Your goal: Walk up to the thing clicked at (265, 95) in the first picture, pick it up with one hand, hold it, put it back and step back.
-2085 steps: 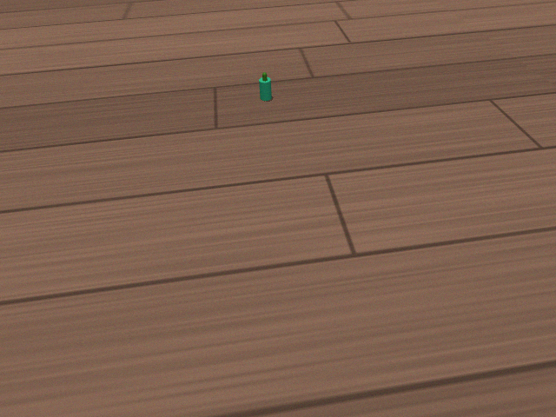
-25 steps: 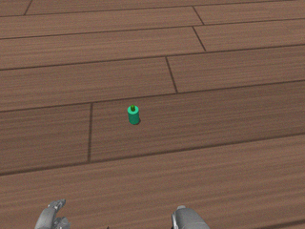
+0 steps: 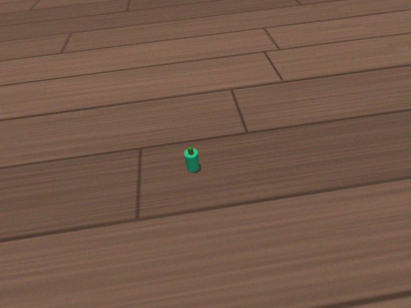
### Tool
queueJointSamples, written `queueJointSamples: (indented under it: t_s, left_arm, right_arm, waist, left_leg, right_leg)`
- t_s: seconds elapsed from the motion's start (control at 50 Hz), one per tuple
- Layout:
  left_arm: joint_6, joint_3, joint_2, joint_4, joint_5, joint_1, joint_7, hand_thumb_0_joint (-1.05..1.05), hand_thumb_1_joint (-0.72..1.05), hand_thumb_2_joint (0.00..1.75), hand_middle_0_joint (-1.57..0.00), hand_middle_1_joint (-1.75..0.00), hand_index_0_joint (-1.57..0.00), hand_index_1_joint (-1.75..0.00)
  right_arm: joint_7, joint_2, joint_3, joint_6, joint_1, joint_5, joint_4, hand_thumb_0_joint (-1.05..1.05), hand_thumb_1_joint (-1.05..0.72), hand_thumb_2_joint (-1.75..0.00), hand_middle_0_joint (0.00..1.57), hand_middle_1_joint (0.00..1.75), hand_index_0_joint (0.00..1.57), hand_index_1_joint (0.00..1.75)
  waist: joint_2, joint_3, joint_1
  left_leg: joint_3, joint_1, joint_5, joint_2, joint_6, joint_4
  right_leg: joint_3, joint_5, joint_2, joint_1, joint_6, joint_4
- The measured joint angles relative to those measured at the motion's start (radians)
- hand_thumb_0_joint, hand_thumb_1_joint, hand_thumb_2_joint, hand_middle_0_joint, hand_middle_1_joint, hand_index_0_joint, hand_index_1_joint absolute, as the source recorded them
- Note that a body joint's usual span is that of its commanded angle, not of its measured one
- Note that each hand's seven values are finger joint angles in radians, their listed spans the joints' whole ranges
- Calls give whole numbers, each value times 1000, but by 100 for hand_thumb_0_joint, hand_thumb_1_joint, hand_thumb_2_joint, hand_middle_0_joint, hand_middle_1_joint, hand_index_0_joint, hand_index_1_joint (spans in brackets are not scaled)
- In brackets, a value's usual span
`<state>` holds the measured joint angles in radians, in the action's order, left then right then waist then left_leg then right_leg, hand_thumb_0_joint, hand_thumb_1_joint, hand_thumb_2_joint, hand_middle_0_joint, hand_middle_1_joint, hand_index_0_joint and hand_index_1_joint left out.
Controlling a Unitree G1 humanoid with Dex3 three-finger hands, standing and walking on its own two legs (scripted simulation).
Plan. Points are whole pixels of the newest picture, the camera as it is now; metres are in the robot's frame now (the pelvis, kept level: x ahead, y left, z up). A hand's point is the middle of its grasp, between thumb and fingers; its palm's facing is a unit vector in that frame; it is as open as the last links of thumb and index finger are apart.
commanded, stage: step back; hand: left
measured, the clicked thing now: (191, 157) +1.03 +0.18 -0.66
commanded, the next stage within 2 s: stand in 0.86 s
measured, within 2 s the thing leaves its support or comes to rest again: neither
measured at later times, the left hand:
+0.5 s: hand out of the picture +0.10 +0.28 -0.15, palm faces +0.02 -0.94 -0.35, open 7.4 cm
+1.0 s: hand out of the picture +0.15 +0.26 -0.13, palm faces +0.00 -0.93 -0.36, open 7.4 cm
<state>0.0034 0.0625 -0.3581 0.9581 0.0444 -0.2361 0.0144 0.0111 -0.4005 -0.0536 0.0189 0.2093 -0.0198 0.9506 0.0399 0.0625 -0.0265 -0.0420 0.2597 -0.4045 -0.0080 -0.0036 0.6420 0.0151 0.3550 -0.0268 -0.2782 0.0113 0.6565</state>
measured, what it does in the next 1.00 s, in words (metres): stands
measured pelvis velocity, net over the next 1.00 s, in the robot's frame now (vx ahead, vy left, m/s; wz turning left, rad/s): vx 0.05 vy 0.00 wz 0.00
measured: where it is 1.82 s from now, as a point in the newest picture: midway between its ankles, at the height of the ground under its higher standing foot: outside the picture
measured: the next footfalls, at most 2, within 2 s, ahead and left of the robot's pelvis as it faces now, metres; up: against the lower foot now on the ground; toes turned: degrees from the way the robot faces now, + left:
none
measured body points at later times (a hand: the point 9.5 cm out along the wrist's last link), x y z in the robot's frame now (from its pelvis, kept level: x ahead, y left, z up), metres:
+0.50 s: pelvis +0.02 +0.02 +0.00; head +0.04 +0.02 +0.45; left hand +0.10 +0.33 -0.12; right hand +0.09 -0.31 -0.11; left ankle +0.05 +0.13 -0.73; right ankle +0.02 -0.13 -0.72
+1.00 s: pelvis +0.05 +0.00 +0.02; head +0.06 -0.01 +0.47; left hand +0.15 +0.31 -0.10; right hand +0.16 -0.29 -0.12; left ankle +0.05 +0.13 -0.72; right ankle +0.03 -0.12 -0.72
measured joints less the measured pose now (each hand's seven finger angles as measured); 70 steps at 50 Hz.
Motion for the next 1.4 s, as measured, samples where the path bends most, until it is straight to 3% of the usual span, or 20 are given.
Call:
queueJointSamples:
  t_s: [0.04, 0.14, 0.2, 0.24, 0.26, 0.3, 0.36, 0.44, 0.5, 0.52, 0.62, 0.7, 0.74, 0.84, 1.06, 1.4]
  left_arm:
    - [-6, 2, -17, -5, -6, 20, -1, 1, 90, 90, -20, -30, -20, -30]
    - [-11, 1, -34, 13, -19, 34, 4, 1, 90, 90, -20, -30, -20, -30]
    - [6, 7, -47, 14, -25, 42, 8, 1, 90, 90, -20, -30, -20, -30]
    - [15, 11, -39, 23, -22, 58, 3, 1, 90, 90, -20, -30, -20, -30]
    - [20, 10, -30, 23, -18, 64, 1, 1, 90, 90, -20, -30, -20, -30]
    - [29, 7, -19, 19, -11, 66, 1, 1, 90, 90, -20, -30, -20, -30]
    - [29, 2, -3, 14, -11, 65, 2, 1, 90, 90, -20, -30, -20, -30]
    - [29, -8, 5, 21, -12, 70, 4, 1, 90, 90, -20, -30, -20, -30]
    - [11, -14, -10, 30, -22, 81, 3, 1, 90, 90, -20, -30, -20, -30]
    - [2, -14, -16, 34, -28, 85, 0, 1, 90, 90, -20, -30, -20, -30]
    - [-21, -16, -34, 58, -42, 98, -3, 1, 90, 90, -20, -30, -20, -30]
    - [-12, -15, -40, 68, -42, 113, -10, 1, 90, 90, -20, -30, -20, -30]
    - [-3, -15, -29, 77, -38, 124, -15, 1, 90, 90, -20, -30, -20, -30]
    - [-2, -26, -12, 92, -33, 124, -10, 1, 90, 90, -20, -30, -20, -30]
    - [15, -60, 21, 139, -46, 173, -9, 1, 90, 90, -20, -30, -20, -30]
    - [13, -57, 12, 191, -36, 160, 2, 1, 90, 90, -20, -30, -20, -30]
  right_arm:
    - [-2, 30, 0, -14, 2, -7, 24, 0, -90, -90, 21, 30, 20, 30]
    - [11, 61, 12, -37, 36, -16, 31, 0, -90, -90, 21, 30, 21, 30]
    - [11, 61, 15, -38, 41, -16, 31, 0, -90, -90, 21, 30, 21, 30]
    - [9, 49, 13, -27, 36, -7, 34, 0, -90, -90, 21, 30, 21, 30]
    - [6, 41, 12, -20, 36, -2, 35, 0, -90, -90, 21, 30, 21, 30]
    - [-2, 33, 9, -9, 37, -2, 39, 0, -90, -90, 21, 30, 21, 30]
    - [-3, 17, 4, -14, 35, -3, 37, 0, -90, -90, 21, 30, 21, 30]
    - [3, -5, -4, -32, 22, -1, 33, 0, -90, -90, 21, 30, 20, 30]
    - [-3, 4, -7, -47, 6, -7, 38, 0, -90, -90, 21, 30, 20, 30]
    - [-7, 16, -6, -49, -2, -11, 42, 0, -90, -90, 21, 30, 20, 30]
    - [-6, 58, 19, -47, -37, -19, 47, 0, -90, -90, 21, 30, 21, 30]
    - [-11, 70, 26, -51, -73, -9, 40, 0, -90, -90, 21, 30, 21, 30]
    - [-15, 63, 25, -42, -96, 2, 42, 0, -90, -90, 21, 30, 21, 30]
    - [-22, 60, 22, -27, -121, 14, 64, 0, -90, -90, 21, 30, 21, 30]
    - [-4, 51, 44, -37, -152, 18, 134, 0, -90, -90, 21, 30, 21, 30]
    - [6, 45, 47, -29, -108, 10, 199, 0, -90, -90, 21, 30, 20, 30]
  waist:
    - [-54, 24, -8]
    - [-55, -1, 22]
    - [-60, -5, 30]
    - [-36, 5, 36]
    - [-17, 5, 39]
    - [-11, -9, 35]
    - [-22, -9, 20]
    - [-19, 2, 11]
    - [-45, 20, 13]
    - [-64, 25, 9]
    - [-71, 18, 16]
    - [-71, 37, 13]
    - [-48, 51, 16]
    - [-29, 25, 20]
    - [-17, 9, 29]
    - [-27, -2, 41]
  left_leg:
    - [29, -37, 89, -34, 2, -63]
    - [21, -48, 92, -3, 16, -83]
    - [23, -49, 83, 15, -3, -71]
    - [8, -41, 56, 39, -17, -25]
    - [-8, -30, 40, 51, -10, 5]
    - [-32, 16, -56, 28, 3, 114]
    - [-6, 66, -103, 3, 9, 209]
    - [24, 71, -36, 23, 9, 99]
    - [49, 28, 145, 9, 7, -38]
    - [62, 21, 141, -2, 12, -39]
    - [62, 20, 117, 14, 24, -51]
    - [71, 18, 112, 20, 16, -53]
    - [65, 18, 98, 32, 9, -31]
    - [66, -9, 104, 28, -1, -63]
    - [57, -110, 183, 37, -17, -215]
    - [49, -127, 270, 57, -33, -315]
  right_leg:
    - [29, 5, -35, -4, 0, 25]
    - [1, 139, 6, -33, -35, 102]
    - [-22, 59, 8, 1, -42, -18]
    - [-41, -76, 28, 33, -31, -82]
    - [-56, -82, 41, 41, -27, -85]
    - [-66, -61, 38, 37, -30, -72]
    - [-59, -50, 12, 49, -34, -79]
    - [-60, -47, -9, 58, -7, -88]
    - [-51, -6, -39, 44, 17, -26]
    - [-34, 2, -50, 35, 8, -3]
    - [-7, 129, -7, 9, -30, 54]
    - [-19, 38, -7, 31, -36, -40]
    - [-28, -53, 2, 55, -10, -90]
    - [-28, -24, -3, 67, 6, -86]
    - [-40, -94, 9, 163, -6, -224]
    - [-48, -184, 32, 184, -21, -332]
